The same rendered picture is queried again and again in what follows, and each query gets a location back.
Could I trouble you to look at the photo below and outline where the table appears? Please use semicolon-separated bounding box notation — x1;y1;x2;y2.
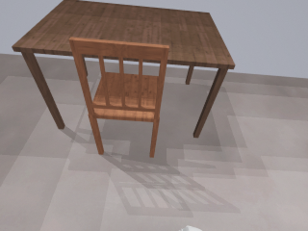
12;0;235;139

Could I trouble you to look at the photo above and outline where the chair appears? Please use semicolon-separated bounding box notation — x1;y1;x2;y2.
69;37;169;158

